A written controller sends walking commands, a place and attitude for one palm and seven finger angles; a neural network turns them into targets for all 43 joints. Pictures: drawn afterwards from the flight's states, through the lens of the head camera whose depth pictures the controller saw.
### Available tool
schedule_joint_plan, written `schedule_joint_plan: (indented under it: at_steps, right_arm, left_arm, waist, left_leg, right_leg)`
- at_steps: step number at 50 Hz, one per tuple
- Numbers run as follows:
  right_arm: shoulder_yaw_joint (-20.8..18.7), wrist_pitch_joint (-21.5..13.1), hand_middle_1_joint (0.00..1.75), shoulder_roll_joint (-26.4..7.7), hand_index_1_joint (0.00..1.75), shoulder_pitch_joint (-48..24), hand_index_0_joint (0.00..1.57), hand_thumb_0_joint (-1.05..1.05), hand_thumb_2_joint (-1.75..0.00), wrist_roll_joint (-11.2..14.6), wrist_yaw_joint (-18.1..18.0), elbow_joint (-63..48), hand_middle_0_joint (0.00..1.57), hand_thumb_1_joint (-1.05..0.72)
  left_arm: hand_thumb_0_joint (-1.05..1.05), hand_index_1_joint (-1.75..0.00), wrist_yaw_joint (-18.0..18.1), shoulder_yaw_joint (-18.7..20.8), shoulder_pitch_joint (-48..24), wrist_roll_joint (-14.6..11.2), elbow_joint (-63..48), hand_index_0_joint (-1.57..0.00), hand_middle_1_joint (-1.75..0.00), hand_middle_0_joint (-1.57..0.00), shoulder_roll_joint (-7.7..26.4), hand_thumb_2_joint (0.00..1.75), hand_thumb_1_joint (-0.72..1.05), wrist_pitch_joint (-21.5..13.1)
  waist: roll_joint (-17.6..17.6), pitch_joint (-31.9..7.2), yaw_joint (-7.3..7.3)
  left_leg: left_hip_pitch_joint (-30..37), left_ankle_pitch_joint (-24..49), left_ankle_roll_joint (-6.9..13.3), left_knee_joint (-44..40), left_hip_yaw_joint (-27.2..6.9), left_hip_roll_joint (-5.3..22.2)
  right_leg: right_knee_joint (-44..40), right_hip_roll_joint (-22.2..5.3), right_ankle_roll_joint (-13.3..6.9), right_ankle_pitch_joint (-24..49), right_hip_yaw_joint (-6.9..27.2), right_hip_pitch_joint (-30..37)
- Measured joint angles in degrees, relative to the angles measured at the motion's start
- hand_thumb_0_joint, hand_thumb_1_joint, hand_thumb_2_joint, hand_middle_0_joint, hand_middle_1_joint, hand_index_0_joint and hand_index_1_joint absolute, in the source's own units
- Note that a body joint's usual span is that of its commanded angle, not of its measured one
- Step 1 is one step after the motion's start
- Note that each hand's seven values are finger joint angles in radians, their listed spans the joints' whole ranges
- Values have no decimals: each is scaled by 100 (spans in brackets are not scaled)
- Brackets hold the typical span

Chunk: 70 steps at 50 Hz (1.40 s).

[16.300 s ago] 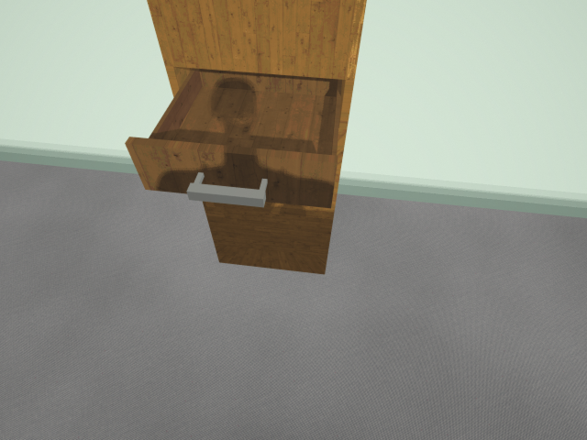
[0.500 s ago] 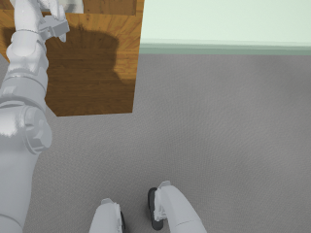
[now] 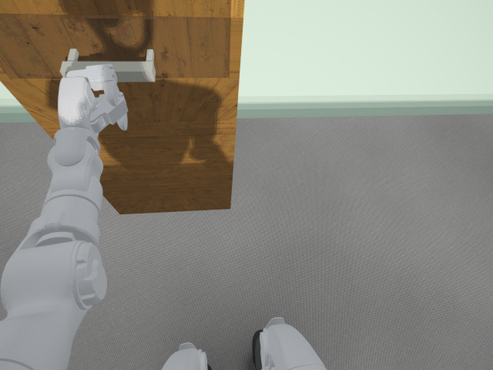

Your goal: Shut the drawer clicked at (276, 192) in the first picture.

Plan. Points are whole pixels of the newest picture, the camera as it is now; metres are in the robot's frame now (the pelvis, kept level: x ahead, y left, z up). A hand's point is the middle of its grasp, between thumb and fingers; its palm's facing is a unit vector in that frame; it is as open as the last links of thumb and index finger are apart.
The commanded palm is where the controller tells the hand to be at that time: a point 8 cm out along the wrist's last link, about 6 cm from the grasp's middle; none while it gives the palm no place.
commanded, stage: draw the hand back to the body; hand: left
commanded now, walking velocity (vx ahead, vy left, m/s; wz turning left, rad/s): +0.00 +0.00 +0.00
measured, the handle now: (111, 63) +0.61 +0.17 +0.07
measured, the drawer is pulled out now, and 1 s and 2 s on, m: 0.00 0.00 0.00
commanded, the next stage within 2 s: step back with the hand held close in 1.34 s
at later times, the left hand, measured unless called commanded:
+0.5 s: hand (63, 173) +0.36 +0.18 +0.14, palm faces -0.01 -1.00 -0.09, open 3.3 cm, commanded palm +0.32 +0.23 +0.15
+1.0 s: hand out of the picture +0.22 +0.23 +0.21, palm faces +0.35 -0.87 -0.33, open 3.3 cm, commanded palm +0.17 +0.27 +0.22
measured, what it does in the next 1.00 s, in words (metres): rises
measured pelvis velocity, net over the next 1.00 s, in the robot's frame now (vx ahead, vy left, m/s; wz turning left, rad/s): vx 0.01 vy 0.00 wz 0.04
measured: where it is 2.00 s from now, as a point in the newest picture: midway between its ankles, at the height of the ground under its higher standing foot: outside the picture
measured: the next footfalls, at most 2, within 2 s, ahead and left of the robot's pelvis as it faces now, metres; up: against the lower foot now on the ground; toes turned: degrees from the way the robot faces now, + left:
none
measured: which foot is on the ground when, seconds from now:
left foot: down 0.00-1.00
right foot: down 0.00-1.00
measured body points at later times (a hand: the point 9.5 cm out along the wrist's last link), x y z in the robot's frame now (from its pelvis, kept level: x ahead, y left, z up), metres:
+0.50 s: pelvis +0.01 +0.00 +0.04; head +0.04 -0.01 +0.49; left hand +0.36 +0.23 +0.15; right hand +0.17 -0.24 -0.06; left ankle -0.04 +0.09 -0.68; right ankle +0.03 -0.11 -0.68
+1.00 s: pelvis +0.01 +0.00 +0.07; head -0.01 -0.03 +0.51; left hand +0.20 +0.27 +0.23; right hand +0.20 -0.20 -0.02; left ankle -0.04 +0.09 -0.68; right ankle +0.03 -0.11 -0.68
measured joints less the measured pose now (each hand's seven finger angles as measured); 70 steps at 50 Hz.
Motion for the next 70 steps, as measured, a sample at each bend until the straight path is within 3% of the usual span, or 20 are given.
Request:
schedule_joint_plan:
  at_steps: [4,10,16,24,27,31,38,48,60,70]
  right_arm:
    - [-110,66,30,-1,30,-27,20,0,-90,90,8,-60,20,-90]
    - [-144,13,30,20,30,-77,20,1,-90,302,6,-145,20,-91]
    - [-112,-144,30,49,30,-464,20,1,-90,389,-132,-195,20,-90]
    - [-27,-428,30,19,30,-888,20,1,-90,497,-302,-238,20,-90]
    - [1,-418,30,87,30,-1103,20,1,-90,488,-418,-203,20,-90]
    - [38,-427,30,151,30,-1258,20,1,-90,467,-558,-161,20,-90]
    - [122,-513,30,190,30,-1366,20,1,-90,389,-703,22,20,-90]
    - [129,-746,30,239,30,-1351,20,1,-90,238,-674,189,20,-90]
    - [12,-949,30,225,30,-1196,20,1,-90,202,-684,256,20,-90]
    - [-7,-1158,30,212,30,-1232,20,1,-90,182,-766,354,20,-90]
  left_arm:
    - [2,-160,-162,-134,770,-189,-900,-140,-160,-140,-210,90,90,94]
    - [2,-160,-275,-499,2134,-574,-2163,-140,-160,-140,-627,90,90,510]
    - [2,-160,-251,-740,2906,-692,-2993,-140,-160,-140,-761,90,90,765]
    - [2,-160,-568,-983,3622,-906,-3900,-140,-160,-141,-795,90,90,1146]
    - [2,-160,-54,-1167,3988,-570,-4479,-140,-160,-141,-697,90,90,1415]
    - [2,-160,529,-1314,4685,-326,-5358,-140,-160,-140,-701,90,90,1668]
    - [2,-160,1002,-1350,5598,-124,-6354,-140,-160,-141,-673,90,90,1934]
    - [2,-160,1164,-1023,6801,-70,-7751,-141,-160,-141,-576,90,90,1936]
    - [2,-160,1264,-353,8201,-61,-8996,-141,-160,-141,-373,90,89,1919]
    - [2,-160,1361,-440,8004,28,-8916,-141,-160,-141,-534,90,89,1871]
  waist:
    - [33,-96,172]
    - [52,-208,511]
    - [23,-74,687]
    - [75,46,909]
    - [37,213,975]
    - [40,364,1059]
    - [72,598,1255]
    - [204,715,1355]
    - [217,685,1480]
    - [172,832,1492]
  left_leg:
    - [317,46,-23,-256,33,9]
    - [1146,253,-15,-862,49,-43]
    - [1799,276,-39,-1184,-41,-70]
    - [2470,467,-35,-1515,-103,-158]
    - [2851,593,-28,-1778,-52,-191]
    - [3364,812,-28,-2225,-37,-215]
    - [4121,1095,-27,-2829,-92,-243]
    - [4699,1282,-24,-3280,-116,-257]
    - [4829,1218,-38,-3215,-95,-196]
    - [4783,1240,-19,-3148,-118,-241]
  right_leg:
    - [-225,31,-3,15,44,293]
    - [-756,37,14,112,117,1090]
    - [-994,18,6,145,39,1739]
    - [-1265,-63,16,263,-12,2424]
    - [-1440,-81,17,350,43,2753]
    - [-1830,-86,20,534,64,3246]
    - [-2411,-94,27,776,18,4020]
    - [-2845,-90,42,942,1,4601]
    - [-2902,-26,32,956,16,4775]
    - [-2795,-78,40,945,-4,4722]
